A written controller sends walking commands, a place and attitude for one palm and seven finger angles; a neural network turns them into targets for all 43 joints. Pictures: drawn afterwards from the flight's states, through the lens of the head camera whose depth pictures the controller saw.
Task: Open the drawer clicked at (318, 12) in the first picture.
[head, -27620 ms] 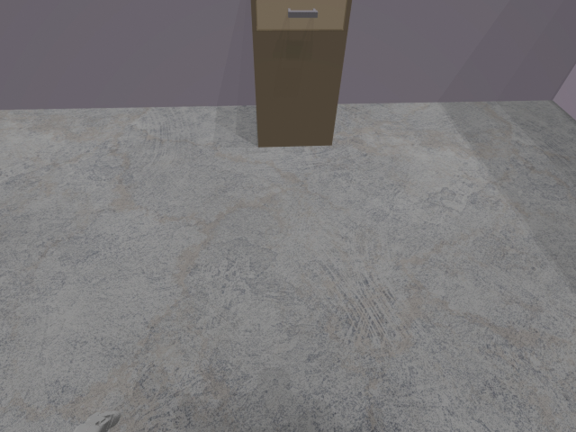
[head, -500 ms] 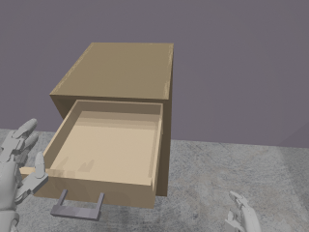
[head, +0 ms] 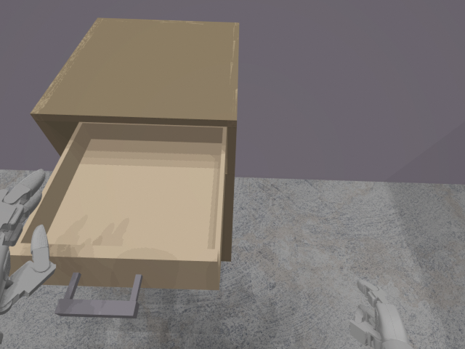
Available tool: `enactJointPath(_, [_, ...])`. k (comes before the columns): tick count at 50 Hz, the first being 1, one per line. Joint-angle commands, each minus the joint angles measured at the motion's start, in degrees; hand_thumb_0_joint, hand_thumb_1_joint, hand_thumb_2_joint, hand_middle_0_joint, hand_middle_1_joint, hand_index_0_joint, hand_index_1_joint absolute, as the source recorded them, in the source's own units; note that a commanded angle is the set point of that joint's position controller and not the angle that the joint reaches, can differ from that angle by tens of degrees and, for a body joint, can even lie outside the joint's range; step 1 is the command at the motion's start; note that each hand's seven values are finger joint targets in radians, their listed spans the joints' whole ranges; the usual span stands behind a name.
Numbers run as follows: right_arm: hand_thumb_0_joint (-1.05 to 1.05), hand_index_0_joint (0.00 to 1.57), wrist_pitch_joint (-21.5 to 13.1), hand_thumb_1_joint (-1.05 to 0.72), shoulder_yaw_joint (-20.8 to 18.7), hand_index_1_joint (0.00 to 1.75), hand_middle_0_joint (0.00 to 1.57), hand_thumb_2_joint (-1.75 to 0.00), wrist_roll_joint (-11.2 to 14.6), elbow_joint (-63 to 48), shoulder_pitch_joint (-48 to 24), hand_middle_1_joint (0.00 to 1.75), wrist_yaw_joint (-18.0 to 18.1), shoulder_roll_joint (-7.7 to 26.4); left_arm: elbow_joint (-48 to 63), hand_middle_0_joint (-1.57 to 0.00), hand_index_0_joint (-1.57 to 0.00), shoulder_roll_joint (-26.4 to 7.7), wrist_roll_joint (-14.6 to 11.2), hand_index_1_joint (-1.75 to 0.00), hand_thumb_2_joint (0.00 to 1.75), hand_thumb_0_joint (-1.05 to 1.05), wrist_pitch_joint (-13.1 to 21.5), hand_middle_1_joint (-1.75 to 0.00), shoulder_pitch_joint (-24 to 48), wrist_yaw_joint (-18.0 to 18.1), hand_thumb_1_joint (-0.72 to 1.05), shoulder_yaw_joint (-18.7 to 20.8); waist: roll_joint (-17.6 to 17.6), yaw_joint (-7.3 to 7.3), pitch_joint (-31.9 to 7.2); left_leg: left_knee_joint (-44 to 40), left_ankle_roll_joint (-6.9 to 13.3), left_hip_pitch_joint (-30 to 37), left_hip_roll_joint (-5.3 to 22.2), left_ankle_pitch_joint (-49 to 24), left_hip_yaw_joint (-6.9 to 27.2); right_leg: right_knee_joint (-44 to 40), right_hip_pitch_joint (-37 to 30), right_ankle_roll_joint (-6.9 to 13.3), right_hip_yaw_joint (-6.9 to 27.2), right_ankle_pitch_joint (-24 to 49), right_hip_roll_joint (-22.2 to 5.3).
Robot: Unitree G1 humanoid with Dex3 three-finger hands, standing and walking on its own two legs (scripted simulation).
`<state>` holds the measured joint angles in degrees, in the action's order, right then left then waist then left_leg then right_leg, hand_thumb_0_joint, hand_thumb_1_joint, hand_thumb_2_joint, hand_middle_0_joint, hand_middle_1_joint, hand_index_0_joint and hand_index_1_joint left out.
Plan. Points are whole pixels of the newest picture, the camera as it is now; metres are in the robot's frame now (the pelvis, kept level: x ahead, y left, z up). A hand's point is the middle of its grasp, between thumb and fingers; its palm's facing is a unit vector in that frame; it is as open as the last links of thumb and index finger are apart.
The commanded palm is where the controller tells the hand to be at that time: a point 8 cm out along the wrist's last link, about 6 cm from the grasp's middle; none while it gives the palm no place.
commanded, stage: step back with the hand held close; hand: left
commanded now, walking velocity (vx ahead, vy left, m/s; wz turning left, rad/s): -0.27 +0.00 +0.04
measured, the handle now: (102, 294) +0.21 +0.24 -0.04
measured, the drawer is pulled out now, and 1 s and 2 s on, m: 0.30 0.30 0.30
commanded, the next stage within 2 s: stop stepping back and stand still in 0.82 s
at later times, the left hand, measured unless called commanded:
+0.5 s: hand out of the picture +0.11 +0.22 +0.16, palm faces +0.32 -0.84 -0.43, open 7.4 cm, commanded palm +0.05 +0.27 +0.18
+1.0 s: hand out of the picture -0.03 +0.18 +0.17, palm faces +0.30 -0.81 -0.51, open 7.4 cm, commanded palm -0.09 +0.24 +0.18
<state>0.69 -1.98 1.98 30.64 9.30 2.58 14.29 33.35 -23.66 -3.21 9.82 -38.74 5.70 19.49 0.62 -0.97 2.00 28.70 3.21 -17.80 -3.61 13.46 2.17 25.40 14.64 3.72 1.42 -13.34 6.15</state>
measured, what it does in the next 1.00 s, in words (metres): walks backwards: right foot, then left foot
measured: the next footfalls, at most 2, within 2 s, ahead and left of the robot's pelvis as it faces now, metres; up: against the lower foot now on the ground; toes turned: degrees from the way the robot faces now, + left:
right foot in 0.34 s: -0.04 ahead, -0.10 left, +0.00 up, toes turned +1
left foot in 0.62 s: -0.06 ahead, +0.13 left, +0.00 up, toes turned +1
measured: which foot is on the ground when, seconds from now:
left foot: down 0.00-0.42, up 0.44-0.60, down 0.62-0.94, up 0.96-1.00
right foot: down 0.00-0.18, up 0.20-0.32, down 0.34-0.64, up 0.66-0.86, down 0.88-1.00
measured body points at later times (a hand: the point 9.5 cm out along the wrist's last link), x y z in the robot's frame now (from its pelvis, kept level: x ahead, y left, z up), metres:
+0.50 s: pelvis -0.08 -0.01 -0.01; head -0.06 +0.01 +0.44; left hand +0.09 +0.27 +0.18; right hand +0.08 -0.23 -0.09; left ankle -0.04 +0.09 -0.72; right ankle -0.08 -0.10 -0.74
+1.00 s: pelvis -0.22 -0.04 -0.01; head -0.19 -0.05 +0.44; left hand -0.05 +0.23 +0.19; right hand -0.03 -0.25 -0.10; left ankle -0.14 +0.11 -0.72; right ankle -0.19 -0.11 -0.74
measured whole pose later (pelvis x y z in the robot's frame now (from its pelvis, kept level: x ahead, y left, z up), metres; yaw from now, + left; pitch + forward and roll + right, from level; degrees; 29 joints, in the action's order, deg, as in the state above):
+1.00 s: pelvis -0.22 -0.04 -0.01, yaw +0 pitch +1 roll +0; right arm -4.5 0.6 0.6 34.4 7.9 0.2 9.5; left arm 36.6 -23.1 -3.4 12.2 -36.6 6.3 21.5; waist 1.7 0.5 3.1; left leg 43.5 -1.3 -29.6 2.7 19.0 3.3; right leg 32.4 19.6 4.5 -4.4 -14.1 3.3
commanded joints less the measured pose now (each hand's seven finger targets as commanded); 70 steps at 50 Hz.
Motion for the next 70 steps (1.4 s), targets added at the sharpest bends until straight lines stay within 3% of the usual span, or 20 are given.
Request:
enactJointPath(1, [0.0,0.2,-2.8,-0.9,-1.9,0.3,0.2,-0.9,0.2,-10.1,-4.8,0.3,0.8,5.1,15.7,-0.2,-0.2,-10.7,-0.6,-0.3,0.9,0.0,4.1,-0.3,-2.1,2.6,0.9,11.3,5.4,1.07,-15.3,-2.3,0.4,4.4,9.4,-23.7,6.5,3.2,-7.1,-3.3,3.3,20.5,-9.0])
enactJointPath(8, [0.0,0.2,-4.6,-0.9,-1.8,0.3,0.2,-0.9,-1.9,-8.4,-3.4,0.3,0.8,5.2,12.1,-0.2,-0.2,-7.4,0.2,-0.3,0.9,0.0,3.0,-0.3,-1.7,2.6,0.9,9.3,5.9,0.97,-7.8,-11.5,3.2,-7.1,16.3,-13.5,12.9,13.2,-4.7,-3.4,1.0,-8.5,-4.8])
enactJointPath(18, [0.0,0.2,-8.3,-0.9,0.0,0.3,0.2,-0.9,-2.4,-6.7,-3.2,0.3,0.7,6.0,15.9,-0.2,-0.2,-8.1,0.3,-0.3,0.9,0.0,3.5,-0.3,3.8,3.1,0.9,8.9,3.7,0.99,-9.1,-6.9,3.1,-6.3,14.0,-2.0,12.5,-0.3,-7.4,-3.7,-0.1,-0.8,-5.7])
enactJointPath(21, [0.0,0.2,-8.0,-0.9,-1.0,0.3,0.2,-0.9,-0.7,-7.2,-2.3,0.3,0.1,4.8,14.8,-0.2,-0.2,-7.9,-0.9,-0.3,0.9,0.0,4.0,-0.3,2.1,2.8,0.9,8.2,-8.1,0.09,-10.7,10.6,-1.8,-3.4,3.6,7.4,2.9,-8.3,1.1,2.8,13.4,2.8,-18.6])
enactJointPath(22, [0.0,0.2,-7.7,-0.9,-1.3,0.3,0.2,-0.9,-0.5,-6.2,-2.1,0.3,0.0,4.7,14.4,-0.2,-0.2,-7.9,-1.0,-0.3,0.9,0.0,4.6,-0.3,2.0,3.0,0.9,8.0,-9.6,-0.12,-10.0,19.9,-3.1,-1.4,1.8,7.5,1.2,-10.9,5.8,5.9,17.0,3.2,-24.4])
enactJointPath(24, [0.0,0.2,-7.2,-0.9,-1.1,0.3,0.2,-0.9,-1.0,-5.8,-4.1,0.3,0.0,4.5,14.2,-0.2,-0.2,-8.2,-0.6,-0.3,0.9,0.0,5.1,-0.3,2.1,3.3,0.9,8.8,-5.7,0.08,-9.3,28.3,-3.7,-5.9,2.1,12.3,3.0,-8.9,5.2,8.8,17.6,14.7,-26.5])
enactJointPath(29, [0.0,0.2,-4.5,-0.9,0.4,0.3,0.2,-0.9,-1.1,-5.6,-5.6,0.3,1.7,3.0,12.7,-0.2,-0.2,-9.8,0.6,-0.3,0.9,0.0,4.4,-0.3,2.9,4.1,0.9,9.7,0.3,-0.57,-5.8,-2.7,-4.0,-5.0,4.0,0.6,-1.5,3.1,-4.0,1.1,3.8,35.8,-16.2])
enactJointPath(32, [0.0,0.2,-5.7,-0.9,-2.0,0.3,0.2,-0.9,-1.2,-6.2,-3.8,0.3,0.8,4.1,17.5,-0.2,-0.2,-9.9,0.4,-0.3,0.9,0.0,5.5,-0.3,3.4,3.6,0.9,9.5,10.1,0.69,-13.6,-3.2,1.1,11.0,18.4,-46.9,8.1,15.0,4.6,-4.3,-0.5,4.4,-7.5])
enactJointPath(34, [0.0,0.2,-7.9,-0.9,-2.6,0.3,0.2,-0.9,-1.8,-5.2,-3.8,0.3,0.0,3.1,14.6,-0.2,-0.2,-9.2,-0.5,-0.3,0.9,0.0,5.4,-0.3,-3.2,3.1,0.9,11.0,13.8,1.94,-16.3,-2.4,3.7,14.5,21.0,-51.7,8.4,18.0,9.7,-4.1,-0.5,-11.3,-6.1])
enactJointPath(40, [0.0,0.2,-9.2,-0.9,-2.1,0.3,0.2,-0.9,-2.3,-4.5,-3.6,0.3,-0.8,4.4,20.0,-0.2,-0.2,-6.9,-0.7,-0.3,0.9,0.0,4.6,-0.3,-0.4,2.7,0.9,9.2,9.3,1.07,-11.4,-4.7,3.0,3.5,19.4,-35.7,5.9,14.5,2.7,-5.0,-2.2,-7.4,-5.6])
enactJointPath(45, [0.0,0.2,-8.7,-0.9,-1.2,0.3,0.2,-0.9,-2.2,-4.5,-5.4,0.3,-1.2,5.0,13.2,-0.2,-0.2,-7.0,-0.4,-0.3,0.9,0.0,5.1,-0.3,0.2,1.6,0.9,10.3,8.0,1.61,-7.8,-3.6,1.0,-9.5,16.1,-4.5,4.8,1.0,-7.2,-5.5,-4.0,2.3,-5.4])
enactJointPath(46, [0.0,0.2,-8.6,-0.9,-1.2,0.3,0.2,-0.9,-1.8,-4.9,-5.5,0.3,-1.4,4.6,13.1,-0.2,-0.2,-7.2,-0.2,-0.3,0.9,0.0,5.6,-0.3,1.3,1.3,0.9,9.9,3.7,1.31,-7.7,0.6,-0.7,-9.0,12.9,0.8,1.8,-2.6,-5.8,-4.9,-1.9,8.0,-7.6])
enactJointPath(47, [0.0,0.2,-8.2,-0.9,-2.2,0.3,0.2,-0.9,-0.7,-5.4,-3.3,0.3,-1.6,3.8,10.8,-0.2,-0.2,-7.0,-0.4,-0.3,0.9,0.0,5.2,-0.3,-0.5,1.4,0.9,9.5,-8.2,0.69,-10.7,10.7,-3.7,-6.6,6.0,9.9,-4.1,-7.0,-1.1,-2.8,6.1,3.9,-14.5])
enactJointPath(48, [0.0,0.2,-7.6,-0.9,-2.8,0.3,0.2,-0.9,0.3,-6.5,-3.0,0.3,-1.5,4.0,10.5,-0.2,-0.2,-7.8,-0.7,-0.3,0.9,0.0,4.7,-0.3,-1.6,2.0,0.9,9.2,-16.8,0.92,-10.5,26.4,-4.5,-7.7,0.8,13.3,-2.9,-13.4,5.6,1.4,20.9,-6.5,-24.5])
enactJointPath(49, [0.0,0.2,-6.8,-0.9,-3.4,0.3,0.2,-0.9,-0.1,-5.9,-3.5,0.3,-1.3,4.9,10.5,-0.2,-0.2,-9.0,-0.8,-0.3,0.9,0.0,4.0,-0.3,-1.9,2.7,0.9,10.9,-13.3,1.67,-9.6,36.4,-4.3,-7.2,0.8,13.9,1.2,-16.6,10.6,1.9,23.3,-12.9,-26.2])
enactJointPath(52, [0.0,0.2,-5.3,-0.9,-0.3,0.3,0.2,-0.9,-1.5,-5.4,-4.6,0.3,0.3,1.8,8.4,-0.2,-0.2,-6.8,-0.2,-0.3,0.9,0.0,3.0,-0.3,0.5,3.9,0.9,8.6,-7.9,-1.62,-8.1,35.8,-5.0,-10.6,4.3,6.3,0.9,-11.9,7.1,2.3,13.5,-16.4,-22.1])
enactJointPath(61, [0.0,0.2,-8.8,-0.9,-0.7,0.3,0.2,-0.9,-2.0,-4.7,-0.4,0.3,1.2,4.2,11.1,-0.2,-0.2,-7.5,2.7,-0.3,0.9,0.0,4.9,-0.3,3.9,5.6,0.9,6.3,-5.2,-0.21,-7.3,-9.9,0.8,6.1,2.5,10.0,-6.6,-11.8,-1.5,-1.3,9.0,-17.9,-18.2])
enactJointPath(65, [0.0,0.2,-10.1,-0.9,-2.5,0.3,0.2,-0.9,-1.9,-5.9,0.6,0.3,0.1,5.5,15.1,-0.2,-0.2,-7.9,2.3,-0.3,0.9,0.0,6.5,-0.3,2.7,4.7,0.9,7.8,14.9,-0.2,-6.0,-17.3,7.1,7.0,18.4,6.3,8.4,22.4,5.9,-5.4,-5.6,-11.0,-4.6])
enactJointPath(67, [0.0,0.2,-10.6,-0.9,-2.2,0.3,0.2,-0.9,-1.3,-4.3,0.7,0.3,-0.2,3.5,14.5,-0.2,-0.2,-8.9,1.8,-0.3,0.9,0.0,5.5,-0.3,1.2,4.7,0.9,10.1,16.2,-0.96,-2.3,-16.4,8.9,3.1,19.7,8.0,9.9,35.2,13.6,-4.5,-4.0,-12.0,-5.5])
enactJointPath(70, [0.0,0.2,-11.3,-0.9,-1.8,0.3,0.2,-0.9,-0.9,-3.4,-0.4,0.3,0.1,4.4,10.9,-0.2,-0.2,-6.8,1.4,-0.3,0.9,0.0,5.0,-0.3,2.0,4.2,0.9,8.3,7.8,0.15,4.1,-10.8,6.0,-1.4,18.0,-0.5,3.6,20.7,8.6,-3.4,-3.8,-12.2,-7.8])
